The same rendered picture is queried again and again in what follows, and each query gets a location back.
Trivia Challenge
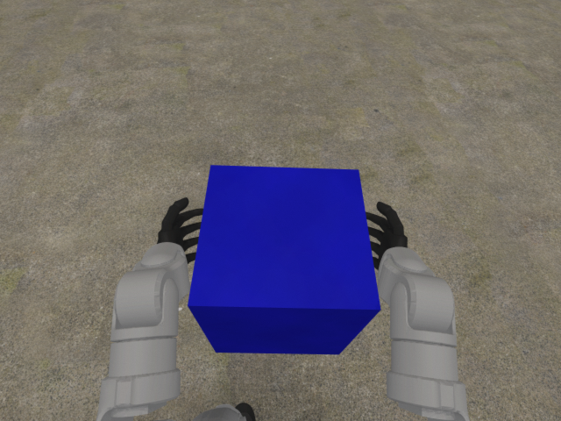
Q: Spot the right robot hand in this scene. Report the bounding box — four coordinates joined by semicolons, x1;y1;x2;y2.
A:
366;202;408;270

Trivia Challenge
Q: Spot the robot left foot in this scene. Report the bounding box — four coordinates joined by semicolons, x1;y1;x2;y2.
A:
235;403;256;421

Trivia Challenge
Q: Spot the left robot hand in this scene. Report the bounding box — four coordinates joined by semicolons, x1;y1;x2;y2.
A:
157;197;203;264

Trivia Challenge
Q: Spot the left robot forearm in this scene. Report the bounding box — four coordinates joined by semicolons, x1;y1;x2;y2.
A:
96;242;190;421

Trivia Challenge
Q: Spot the right robot forearm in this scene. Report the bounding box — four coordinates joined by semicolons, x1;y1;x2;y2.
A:
377;246;470;421

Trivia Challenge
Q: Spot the left robot shin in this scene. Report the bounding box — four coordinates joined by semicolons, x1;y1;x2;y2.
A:
216;404;240;413

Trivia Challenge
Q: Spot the carton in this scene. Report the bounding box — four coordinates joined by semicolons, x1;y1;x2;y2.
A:
188;165;380;354

